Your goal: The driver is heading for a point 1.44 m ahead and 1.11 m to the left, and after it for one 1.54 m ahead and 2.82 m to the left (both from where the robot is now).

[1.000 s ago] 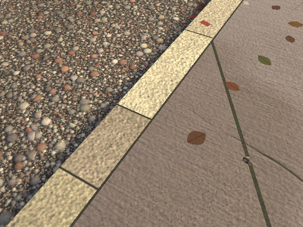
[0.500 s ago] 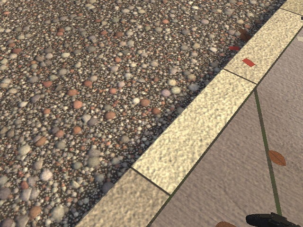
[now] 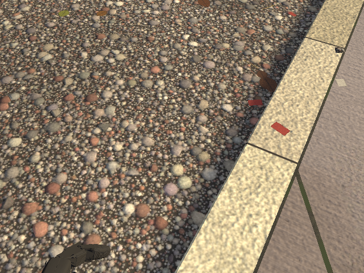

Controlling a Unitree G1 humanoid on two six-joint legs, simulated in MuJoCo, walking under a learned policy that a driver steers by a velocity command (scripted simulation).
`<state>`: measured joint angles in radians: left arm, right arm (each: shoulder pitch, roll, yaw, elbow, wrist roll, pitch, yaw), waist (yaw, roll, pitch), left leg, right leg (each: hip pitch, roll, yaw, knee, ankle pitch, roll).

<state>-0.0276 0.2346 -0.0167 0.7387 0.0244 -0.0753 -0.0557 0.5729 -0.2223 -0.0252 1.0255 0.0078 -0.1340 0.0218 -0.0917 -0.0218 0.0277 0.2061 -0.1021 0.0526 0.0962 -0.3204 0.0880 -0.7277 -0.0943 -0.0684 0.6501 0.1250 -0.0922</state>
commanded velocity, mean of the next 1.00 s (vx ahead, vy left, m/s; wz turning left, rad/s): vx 1.00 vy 0.00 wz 0.80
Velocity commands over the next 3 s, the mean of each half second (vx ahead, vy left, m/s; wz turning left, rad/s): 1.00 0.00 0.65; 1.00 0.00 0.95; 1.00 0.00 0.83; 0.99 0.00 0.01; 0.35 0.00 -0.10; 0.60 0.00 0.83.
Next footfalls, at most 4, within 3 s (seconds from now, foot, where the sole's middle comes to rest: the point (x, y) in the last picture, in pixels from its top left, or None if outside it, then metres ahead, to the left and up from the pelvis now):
0.10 right None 0.32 -0.10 -0.77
0.58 left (137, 230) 0.70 0.15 -0.86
0.94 right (125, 145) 1.15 0.20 -0.86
1.40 left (30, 151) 1.15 0.66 -0.86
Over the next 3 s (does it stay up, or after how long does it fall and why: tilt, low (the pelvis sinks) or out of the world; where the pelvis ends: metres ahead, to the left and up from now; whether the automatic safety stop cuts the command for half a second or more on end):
stays up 1.41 1.46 -0.09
